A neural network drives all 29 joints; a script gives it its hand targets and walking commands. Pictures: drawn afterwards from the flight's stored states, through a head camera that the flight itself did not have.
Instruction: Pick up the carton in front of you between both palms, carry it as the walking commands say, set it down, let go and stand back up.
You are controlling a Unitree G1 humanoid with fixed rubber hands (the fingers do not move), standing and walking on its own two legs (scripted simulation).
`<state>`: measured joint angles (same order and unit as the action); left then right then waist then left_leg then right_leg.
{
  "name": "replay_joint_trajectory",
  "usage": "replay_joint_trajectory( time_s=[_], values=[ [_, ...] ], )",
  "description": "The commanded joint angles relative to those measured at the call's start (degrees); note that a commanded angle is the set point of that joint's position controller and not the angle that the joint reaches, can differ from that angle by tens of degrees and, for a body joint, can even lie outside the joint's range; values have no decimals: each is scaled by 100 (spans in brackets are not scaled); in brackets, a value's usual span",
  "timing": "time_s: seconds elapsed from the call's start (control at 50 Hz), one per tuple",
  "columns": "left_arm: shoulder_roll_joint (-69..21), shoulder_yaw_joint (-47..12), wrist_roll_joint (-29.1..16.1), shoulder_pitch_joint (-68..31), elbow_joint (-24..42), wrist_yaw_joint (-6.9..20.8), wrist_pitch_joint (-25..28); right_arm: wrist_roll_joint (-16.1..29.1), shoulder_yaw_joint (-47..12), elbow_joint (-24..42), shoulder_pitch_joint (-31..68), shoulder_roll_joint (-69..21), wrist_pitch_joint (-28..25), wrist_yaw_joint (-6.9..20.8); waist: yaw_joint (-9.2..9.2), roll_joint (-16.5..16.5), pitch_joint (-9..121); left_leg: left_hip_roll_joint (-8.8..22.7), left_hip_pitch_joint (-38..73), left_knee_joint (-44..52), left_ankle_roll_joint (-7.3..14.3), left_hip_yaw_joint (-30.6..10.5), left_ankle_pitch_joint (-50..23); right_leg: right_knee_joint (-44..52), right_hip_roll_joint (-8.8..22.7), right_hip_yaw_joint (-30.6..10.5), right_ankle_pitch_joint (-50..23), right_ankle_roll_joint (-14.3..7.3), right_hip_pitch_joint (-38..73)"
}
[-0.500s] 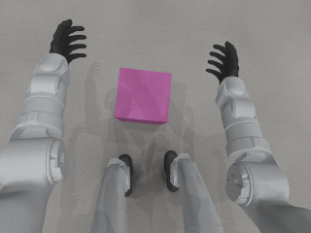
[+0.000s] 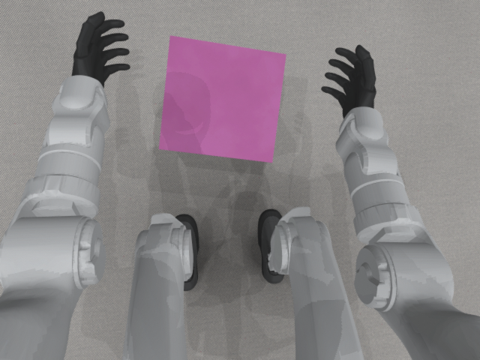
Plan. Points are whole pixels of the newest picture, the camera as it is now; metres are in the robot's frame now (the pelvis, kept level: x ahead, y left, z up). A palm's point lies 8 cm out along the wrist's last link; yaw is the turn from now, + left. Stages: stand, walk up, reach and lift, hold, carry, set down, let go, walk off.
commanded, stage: reach and lift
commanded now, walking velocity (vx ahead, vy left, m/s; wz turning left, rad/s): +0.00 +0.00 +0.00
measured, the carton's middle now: (220, 111) +0.48 +0.02 -0.38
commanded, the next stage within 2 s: none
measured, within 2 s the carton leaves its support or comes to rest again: leaves its support in 1.28 s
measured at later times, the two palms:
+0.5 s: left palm (134, 96) +0.50 +0.20 -0.33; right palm (319, 109) +0.48 -0.18 -0.31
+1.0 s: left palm (147, 93) +0.51 +0.17 -0.31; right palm (301, 104) +0.49 -0.14 -0.30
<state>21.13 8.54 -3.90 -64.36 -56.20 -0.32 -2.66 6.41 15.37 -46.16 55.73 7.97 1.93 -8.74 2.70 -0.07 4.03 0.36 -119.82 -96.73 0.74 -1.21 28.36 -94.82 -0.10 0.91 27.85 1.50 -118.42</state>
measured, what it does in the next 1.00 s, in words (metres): lowers itself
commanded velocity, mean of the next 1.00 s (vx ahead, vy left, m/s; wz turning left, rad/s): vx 0.00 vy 0.00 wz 0.00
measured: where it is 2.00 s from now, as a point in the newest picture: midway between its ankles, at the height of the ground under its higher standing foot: (230, 262)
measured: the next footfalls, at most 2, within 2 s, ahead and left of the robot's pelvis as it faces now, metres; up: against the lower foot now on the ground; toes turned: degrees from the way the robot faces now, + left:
none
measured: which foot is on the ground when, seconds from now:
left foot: down 0.00-1.00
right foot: down 0.00-1.00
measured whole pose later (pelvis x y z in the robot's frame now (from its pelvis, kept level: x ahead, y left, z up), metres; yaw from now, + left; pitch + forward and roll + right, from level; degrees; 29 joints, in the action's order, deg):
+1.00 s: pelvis -0.04 +0.00 -0.13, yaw -1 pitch +38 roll -2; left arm 22.1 -5.0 -14.3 -85.4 -73.2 -4.4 1.0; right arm 16.2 4.6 -67.3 80.8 11.6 -1.6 -11.7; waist 1.2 -2.8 -17.6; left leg 1.8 -131.1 -123.5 1.0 -1.2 30.8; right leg -121.2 -2.0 0.6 29.1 1.9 -130.6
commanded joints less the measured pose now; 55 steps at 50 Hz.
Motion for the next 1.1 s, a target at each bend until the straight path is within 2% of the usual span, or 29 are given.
replay_joint_trajectory(
  time_s=[0.0,0.08,0.22,0.34,0.42,0.5,0.54,0.58,0.66,0.74,0.82,0.88,0.92,0.98,1.0,1.04,1.08],
  values=[
    [903,-254,-379,-1788,737,-102,69,348,-247,699,1274,725,-30,-131,-14,612,6380,-258,3954,-29,-164,11,-2354,-112,-377,257,-2064,259,2756],
    [1104,-481,-655,-2429,407,-163,-30,556,-379,491,1929,866,115,-240,13,566,5918,-158,3444,-409,-115,52,-1283,-564,-279,297,-1171,239,2572],
    [1266,-785,-900,-3157,-590,-250,-46,743,-484,-414,2762,1078,109,-314,82,515,4965,-26,2881,-981,-24,-42,-434,-1221,-153,289,-494,181,2133],
    [1311,-1028,-1034,-3493,-1076,-260,159,806,-584,-1081,3198,1191,-123,-217,52,446,4355,45,2505,-1431,-19,-167,-629,-1734,-133,220,-655,162,1850],
    [1308,-1183,-1103,-3594,-961,-306,327,1258,-966,-1488,3217,939,-246,-100,-246,545,4578,70,2800,-1662,-26,-161,-1229,-2001,-189,183,-1153,180,1863],
    [1290,-1170,-1120,-3589,-639,-382,393,1448,-1149,-1408,3175,1003,-347,-103,-379,618,5122,64,3266,-1840,-59,-118,-1697,-2152,-251,193,-1483,185,1894],
    [1233,-1201,-1164,-3550,-422,-406,388,1504,-1203,-1310,3045,990,-368,-145,-352,653,5425,39,3519,-1886,-77,-93,-1871,-2178,-280,224,-1619,184,1948],
    [1132,-1251,-1198,-3472,-302,-402,357,1494,-1191,-1299,2862,939,-359,-194,-231,684,5480,14,3598,-1889,-92,-82,-1897,-2147,-300,257,-1630,174,1907],
    [887,-1206,-1117,-3152,-694,-319,301,1201,-985,-1569,2777,922,-355,-188,-97,636,4419,3,2875,-1800,-99,-176,-1529,-2059,-302,239,-1207,156,1330],
    [824,-1082,-1002,-3053,-1004,-296,333,962,-846,-1578,2907,927,-402,-161,-105,483,3962,-26,2320,-1721,-73,-194,-1298,-2014,-324,207,-1087,176,1293],
    [683,-1173,-1017,-3195,-1128,-314,391,1005,-1019,-1471,3116,699,-424,-160,-222,327,3977,-54,2113,-1666,-21,-148,-1161,-1966,-355,168,-1107,201,1568],
    [283,-1402,-1117,-3451,-1126,-329,447,1138,-1271,-1427,3335,242,-449,-153,-314,242,4027,-77,2113,-1631,13,-130,-1085,-1927,-417,135,-1119,207,1760],
    [169,-1368,-1033,-3571,-1153,-368,481,1075,-1240,-1510,3385,46,-455,-169,-353,229,4009,-93,2110,-1599,21,-117,-1020,-1907,-463,127,-1099,208,1836],
    [-541,-1549,-1004,-3779,-1176,-302,472,809,-1099,-1580,3488,-372,-474,-158,-126,300,3941,-165,2158,-1566,7,-136,-930,-1877,-555,172,-1048,159,1838],
    [-1309,-1792,-1084,-4136,-971,-185,482,805,-1281,-1504,3850,-1088,-478,-41,-159,332,3954,-227,2169,-1560,24,-131,-980,-1885,-608,175,-1071,116,1776],
    [-2761,-2037,-988,-4660,-989,123,425,674,-1443,-1511,4575,-2451,-415,299,-192,389,3861,-316,2045,-1640,38,-107,-1034,-1978,-726,182,-1125,77,1645],
    [-3796,-2020,-819,-4881,-928,438,292,439,-1454,-1401,5015,-3338,-248,642,-195,416,3645,-414,1936,-1682,64,-46,-912,-2053,-790,232,-998,47,1529]
  ],
)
